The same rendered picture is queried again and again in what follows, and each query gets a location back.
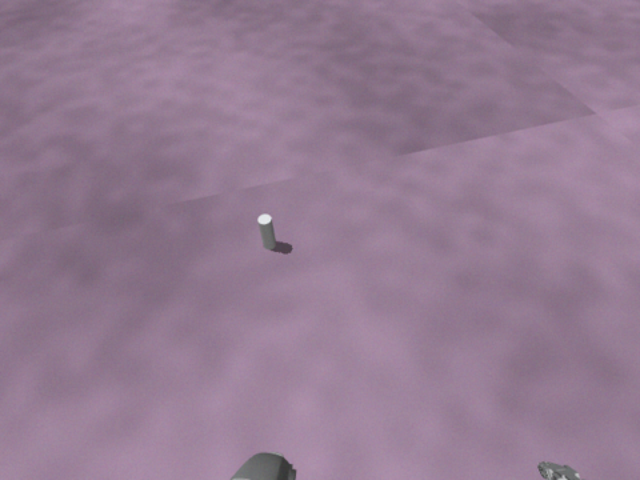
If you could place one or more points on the right robot hand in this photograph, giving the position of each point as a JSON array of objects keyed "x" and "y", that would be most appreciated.
[{"x": 552, "y": 471}]

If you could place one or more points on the can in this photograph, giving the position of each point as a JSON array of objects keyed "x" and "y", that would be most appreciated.
[{"x": 267, "y": 231}]

